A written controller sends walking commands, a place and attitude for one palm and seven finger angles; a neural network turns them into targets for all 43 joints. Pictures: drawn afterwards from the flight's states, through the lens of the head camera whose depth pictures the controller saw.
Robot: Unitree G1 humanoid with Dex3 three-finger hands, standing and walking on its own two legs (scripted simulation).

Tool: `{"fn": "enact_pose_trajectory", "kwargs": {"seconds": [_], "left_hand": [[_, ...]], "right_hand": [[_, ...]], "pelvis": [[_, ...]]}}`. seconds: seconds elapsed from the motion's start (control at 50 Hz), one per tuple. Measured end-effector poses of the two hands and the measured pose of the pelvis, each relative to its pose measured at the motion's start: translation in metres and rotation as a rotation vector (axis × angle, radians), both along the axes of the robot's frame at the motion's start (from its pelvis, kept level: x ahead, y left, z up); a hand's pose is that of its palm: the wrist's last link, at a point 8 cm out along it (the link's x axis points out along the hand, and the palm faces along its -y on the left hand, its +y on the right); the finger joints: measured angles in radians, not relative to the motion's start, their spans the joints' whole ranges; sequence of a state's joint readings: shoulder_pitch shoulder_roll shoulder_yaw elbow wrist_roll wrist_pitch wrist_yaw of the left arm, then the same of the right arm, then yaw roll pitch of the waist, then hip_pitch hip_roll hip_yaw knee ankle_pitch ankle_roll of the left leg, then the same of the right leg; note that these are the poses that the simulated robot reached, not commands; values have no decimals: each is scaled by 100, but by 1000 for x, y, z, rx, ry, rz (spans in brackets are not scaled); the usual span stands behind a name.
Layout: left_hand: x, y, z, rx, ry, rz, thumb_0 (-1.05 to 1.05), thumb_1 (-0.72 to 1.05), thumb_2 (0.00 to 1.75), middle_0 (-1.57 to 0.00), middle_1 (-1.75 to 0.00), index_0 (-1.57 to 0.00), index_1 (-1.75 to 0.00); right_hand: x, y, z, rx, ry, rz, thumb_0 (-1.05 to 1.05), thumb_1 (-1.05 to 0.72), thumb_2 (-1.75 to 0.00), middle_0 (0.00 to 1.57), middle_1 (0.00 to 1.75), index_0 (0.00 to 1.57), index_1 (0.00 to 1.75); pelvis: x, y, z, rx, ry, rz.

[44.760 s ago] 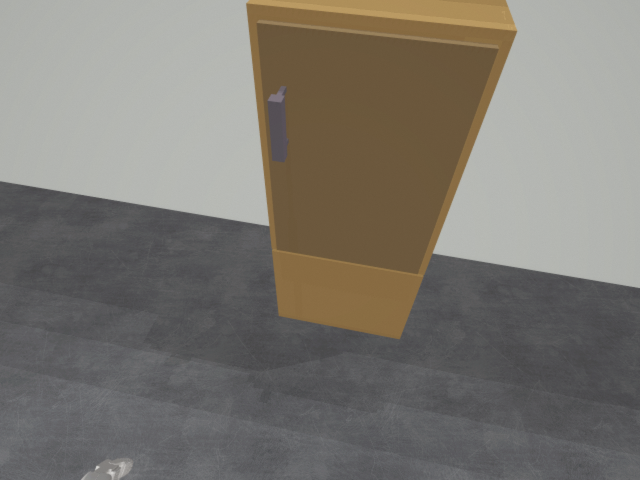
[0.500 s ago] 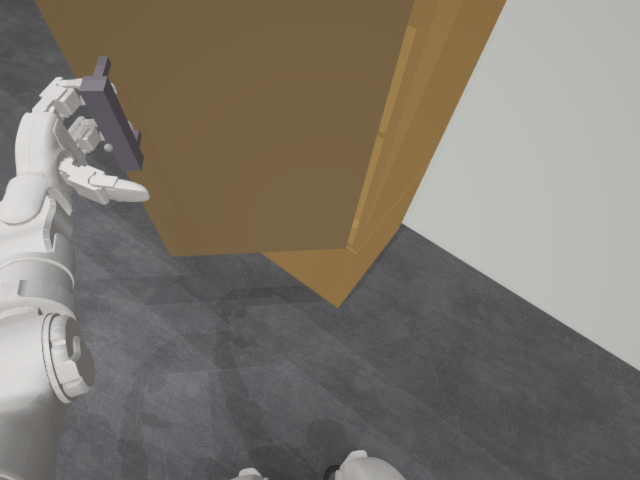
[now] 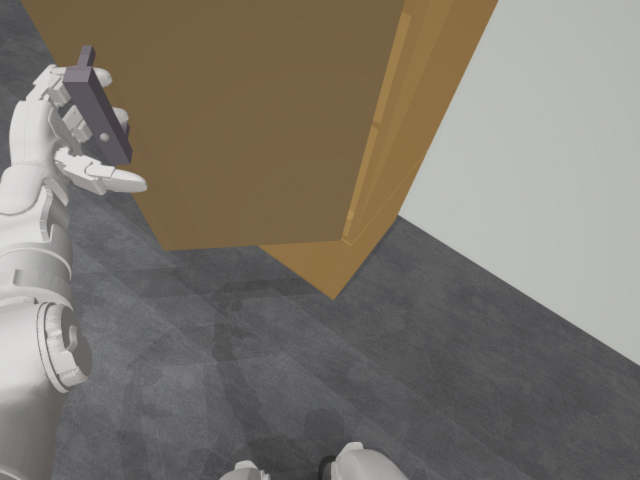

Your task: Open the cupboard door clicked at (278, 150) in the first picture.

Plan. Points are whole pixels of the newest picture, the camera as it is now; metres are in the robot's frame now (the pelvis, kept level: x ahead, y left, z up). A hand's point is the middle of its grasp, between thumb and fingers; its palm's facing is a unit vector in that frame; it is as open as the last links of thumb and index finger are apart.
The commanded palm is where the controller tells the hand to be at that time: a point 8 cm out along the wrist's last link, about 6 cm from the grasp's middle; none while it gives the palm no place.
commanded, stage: close the thumb around the handle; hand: left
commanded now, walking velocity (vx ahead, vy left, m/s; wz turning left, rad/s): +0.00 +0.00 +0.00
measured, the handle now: (105, 108) +0.56 +0.23 +0.10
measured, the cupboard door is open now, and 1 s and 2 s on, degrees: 43 42 84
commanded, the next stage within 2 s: pull the door open along its arc in 0.78 s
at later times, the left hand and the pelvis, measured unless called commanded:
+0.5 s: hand (94, 137) +0.50 +0.23 +0.10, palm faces -0.01 -1.00 +0.01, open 9.1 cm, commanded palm +0.48 +0.27 +0.10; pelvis +0.01 +0.01 +0.00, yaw +0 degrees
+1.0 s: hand (108, 141) +0.50 +0.21 +0.10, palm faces +0.01 -1.00 -0.01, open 6.8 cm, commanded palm +0.46 +0.26 +0.10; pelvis +0.00 +0.01 +0.00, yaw +0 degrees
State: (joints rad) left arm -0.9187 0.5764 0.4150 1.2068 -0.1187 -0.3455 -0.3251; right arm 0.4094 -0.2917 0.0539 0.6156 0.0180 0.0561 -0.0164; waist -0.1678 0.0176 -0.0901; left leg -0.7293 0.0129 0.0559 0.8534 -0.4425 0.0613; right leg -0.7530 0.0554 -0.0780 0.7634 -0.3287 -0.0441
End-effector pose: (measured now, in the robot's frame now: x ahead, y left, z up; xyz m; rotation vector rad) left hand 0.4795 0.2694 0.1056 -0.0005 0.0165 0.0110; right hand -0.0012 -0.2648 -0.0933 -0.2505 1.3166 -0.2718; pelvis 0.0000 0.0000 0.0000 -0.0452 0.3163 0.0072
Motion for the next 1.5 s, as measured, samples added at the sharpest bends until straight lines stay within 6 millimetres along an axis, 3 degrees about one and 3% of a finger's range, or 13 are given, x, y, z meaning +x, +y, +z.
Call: {"fn": "enact_pose_trajectory", "kwargs": {"seconds": [0.24,0.44,0.62,0.78,0.96,1.12,1.2,1.28,1.36,1.5], "left_hand": [[6,3,-5,-4,21,-4,-1,-39,35,-31,-122,-31,-121],[6,12,-1,6,-8,-9,-1,5,54,-34,-126,-34,-125],[2,8,-6,11,12,-31,0,49,73,-35,-131,-38,-131],[2,1,-7,-4,5,-5,0,55,77,-29,-131,-32,-131],[3,0,-6,9,10,-2,0,56,79,-27,-132,-31,-132],[-12,-4,-7,1,-7,-12,1,60,77,-26,-132,-29,-131],[-29,-8,-8,0,-18,-23,1,61,76,-26,-132,-27,-130],[-54,-15,-9,-9,-31,-39,1,62,74,-26,-132,-26,-130],[-86,-27,-10,-20,-42,-48,1,61,72,-27,-132,-26,-130],[-148,-64,-12,-105,-55,139,2,59,71,-28,-129,-29,-126]], "right_hand": [[-15,8,0,8,47,-16,0,-90,-90,20,30,21,30],[-14,13,2,3,47,-27,0,-90,-90,20,30,21,30],[-2,18,-1,8,31,1,0,-90,-90,20,30,21,30],[2,21,-5,20,15,13,0,-90,-90,20,30,21,30],[-9,18,-5,18,20,0,0,-90,-90,20,30,21,30],[-10,13,-1,29,8,-31,0,-90,-90,20,30,21,30],[4,11,1,41,-43,-36,0,-90,-90,20,30,21,30],[32,11,5,59,-132,-19,0,-91,-90,20,30,20,30],[71,13,11,79,-255,21,1,-91,-90,20,30,20,30],[147,28,24,137,-468,141,1,-91,-90,20,30,20,30]], "pelvis": [[1,4,0,-4,10,1],[5,10,0,-11,15,-6],[5,15,0,-15,8,8],[2,15,-2,-13,7,13],[-3,11,-3,-8,9,6],[3,8,1,-1,-6,-21],[8,6,5,3,-26,-30],[12,5,9,7,-51,-34],[14,5,12,11,-78,-36],[12,1,15,26,-123,-30]]}}
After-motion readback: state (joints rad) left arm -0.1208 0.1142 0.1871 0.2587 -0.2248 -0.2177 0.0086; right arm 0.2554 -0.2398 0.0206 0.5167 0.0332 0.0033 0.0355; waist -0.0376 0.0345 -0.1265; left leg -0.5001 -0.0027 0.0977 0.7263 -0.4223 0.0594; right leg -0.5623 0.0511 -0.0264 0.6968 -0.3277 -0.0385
